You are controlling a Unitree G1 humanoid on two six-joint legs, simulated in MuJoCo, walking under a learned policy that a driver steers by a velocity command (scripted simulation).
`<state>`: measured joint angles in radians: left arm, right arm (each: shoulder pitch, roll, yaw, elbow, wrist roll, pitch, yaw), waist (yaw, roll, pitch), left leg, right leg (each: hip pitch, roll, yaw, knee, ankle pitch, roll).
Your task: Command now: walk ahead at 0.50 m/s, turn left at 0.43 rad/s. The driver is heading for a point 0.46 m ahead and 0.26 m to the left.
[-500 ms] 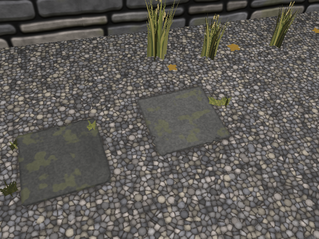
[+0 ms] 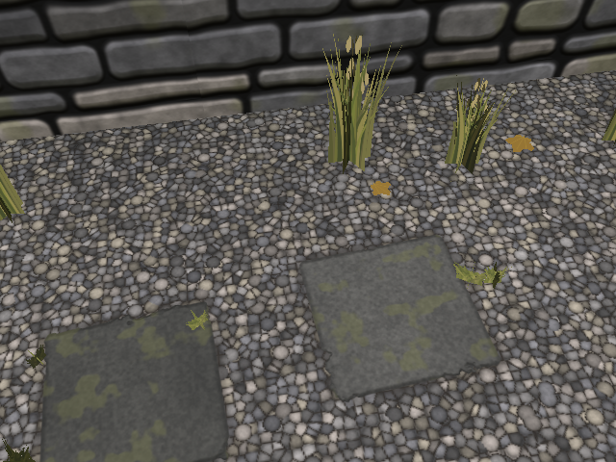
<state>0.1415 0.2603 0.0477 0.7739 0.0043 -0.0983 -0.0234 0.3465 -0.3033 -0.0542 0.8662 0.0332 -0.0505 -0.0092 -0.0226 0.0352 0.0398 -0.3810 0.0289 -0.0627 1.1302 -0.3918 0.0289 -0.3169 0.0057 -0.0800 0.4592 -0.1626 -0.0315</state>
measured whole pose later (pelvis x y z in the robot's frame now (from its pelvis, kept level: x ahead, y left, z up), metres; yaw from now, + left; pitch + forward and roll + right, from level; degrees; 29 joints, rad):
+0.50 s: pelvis +0.25 +0.08 -0.01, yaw +17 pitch +1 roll -1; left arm 0.20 0.30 0.06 0.84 -0.02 -0.10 0.00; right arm 0.19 -0.30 -0.08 0.70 0.02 -0.04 0.04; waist 0.00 -0.01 0.08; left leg -0.41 -0.06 0.03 0.58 -0.19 0.10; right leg -0.32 -0.05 0.00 1.18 -0.44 0.00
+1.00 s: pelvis +0.47 +0.12 -0.01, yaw +26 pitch +1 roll -1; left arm 0.08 0.23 0.03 0.80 0.02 -0.06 -0.03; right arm 0.24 -0.28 -0.05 0.77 0.01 0.03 -0.03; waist -0.01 0.02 0.05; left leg -0.32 -0.05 -0.11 0.99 -0.59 -0.05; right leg -0.41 0.03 -0.03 0.48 -0.09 -0.04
